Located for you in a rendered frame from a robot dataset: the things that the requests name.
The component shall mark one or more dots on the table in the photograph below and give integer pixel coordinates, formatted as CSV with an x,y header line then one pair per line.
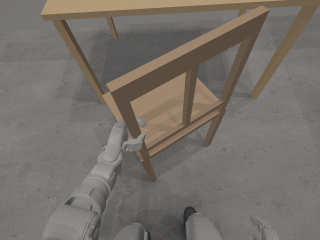
x,y
58,11

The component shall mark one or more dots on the robot left hand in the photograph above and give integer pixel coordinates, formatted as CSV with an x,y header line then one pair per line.
x,y
119,133

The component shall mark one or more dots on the left robot upper arm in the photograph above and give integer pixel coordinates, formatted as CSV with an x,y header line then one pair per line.
x,y
73,223

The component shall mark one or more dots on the chair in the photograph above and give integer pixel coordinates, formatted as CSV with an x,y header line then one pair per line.
x,y
168,96

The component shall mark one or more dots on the left robot thigh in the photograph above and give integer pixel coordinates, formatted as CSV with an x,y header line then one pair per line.
x,y
132,232

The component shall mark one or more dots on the robot left forearm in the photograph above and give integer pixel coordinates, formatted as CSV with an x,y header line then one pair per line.
x,y
98,184

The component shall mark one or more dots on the right robot shin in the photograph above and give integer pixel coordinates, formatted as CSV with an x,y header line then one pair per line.
x,y
195,214

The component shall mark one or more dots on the robot right hand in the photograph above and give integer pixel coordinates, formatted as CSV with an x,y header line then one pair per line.
x,y
264,228

